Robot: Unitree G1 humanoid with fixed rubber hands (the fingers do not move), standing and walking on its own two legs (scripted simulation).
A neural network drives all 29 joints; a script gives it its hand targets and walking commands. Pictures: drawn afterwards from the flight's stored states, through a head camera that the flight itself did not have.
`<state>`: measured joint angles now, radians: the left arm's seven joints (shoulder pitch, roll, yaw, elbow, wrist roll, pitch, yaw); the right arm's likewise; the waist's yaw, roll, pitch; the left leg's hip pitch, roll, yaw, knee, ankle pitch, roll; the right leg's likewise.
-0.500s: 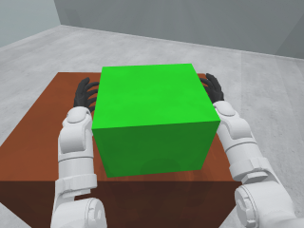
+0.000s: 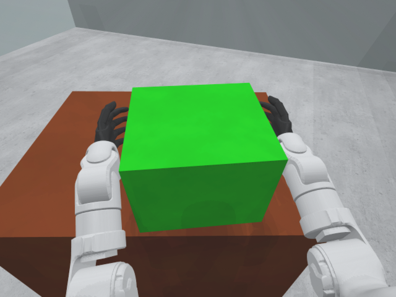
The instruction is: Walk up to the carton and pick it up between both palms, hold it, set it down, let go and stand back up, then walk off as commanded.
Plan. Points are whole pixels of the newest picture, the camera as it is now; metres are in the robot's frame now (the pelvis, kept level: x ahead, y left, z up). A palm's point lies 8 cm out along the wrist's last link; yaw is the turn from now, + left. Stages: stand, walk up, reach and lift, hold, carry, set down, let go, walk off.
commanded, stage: hold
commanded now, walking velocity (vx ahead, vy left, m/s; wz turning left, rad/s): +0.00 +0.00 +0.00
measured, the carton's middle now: (196, 154) +0.36 +0.00 +0.14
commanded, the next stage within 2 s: none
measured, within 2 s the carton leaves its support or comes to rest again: neither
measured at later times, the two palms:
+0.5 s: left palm (105, 143) +0.36 +0.17 +0.18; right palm (279, 134) +0.36 -0.17 +0.18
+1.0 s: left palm (104, 142) +0.36 +0.17 +0.18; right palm (279, 134) +0.36 -0.17 +0.18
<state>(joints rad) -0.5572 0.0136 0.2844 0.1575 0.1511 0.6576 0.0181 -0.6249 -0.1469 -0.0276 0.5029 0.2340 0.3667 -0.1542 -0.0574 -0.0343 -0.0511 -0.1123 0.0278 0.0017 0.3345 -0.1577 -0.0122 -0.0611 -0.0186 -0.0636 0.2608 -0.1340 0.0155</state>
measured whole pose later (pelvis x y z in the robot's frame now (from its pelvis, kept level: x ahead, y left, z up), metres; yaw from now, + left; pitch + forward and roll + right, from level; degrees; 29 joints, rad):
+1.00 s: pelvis +0.00 +0.00 +0.00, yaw +0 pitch -4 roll -1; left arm -0.58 0.02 0.29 0.18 0.15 0.65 0.01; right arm -0.63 -0.14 -0.04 0.51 0.23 0.37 -0.15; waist -0.05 -0.03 -0.06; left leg -0.12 0.03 0.00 0.33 -0.15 -0.01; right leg -0.07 -0.02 -0.06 0.27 -0.13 0.02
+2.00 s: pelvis +0.00 +0.00 +0.00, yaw +0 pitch -4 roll -1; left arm -0.56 0.02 0.29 0.16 0.15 0.65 0.01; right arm -0.61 -0.13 -0.04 0.49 0.23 0.38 -0.16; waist -0.05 -0.03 -0.06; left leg -0.11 0.03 0.00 0.33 -0.16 -0.01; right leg -0.06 -0.02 -0.06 0.27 -0.14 0.01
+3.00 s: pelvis +0.00 +0.00 +0.00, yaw +0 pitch -3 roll -1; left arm -0.56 0.02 0.28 0.16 0.15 0.65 0.01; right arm -0.61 -0.13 -0.04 0.49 0.23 0.38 -0.16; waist -0.05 -0.03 -0.06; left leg -0.12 0.03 0.00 0.34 -0.16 -0.01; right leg -0.07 -0.02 -0.06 0.27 -0.14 0.01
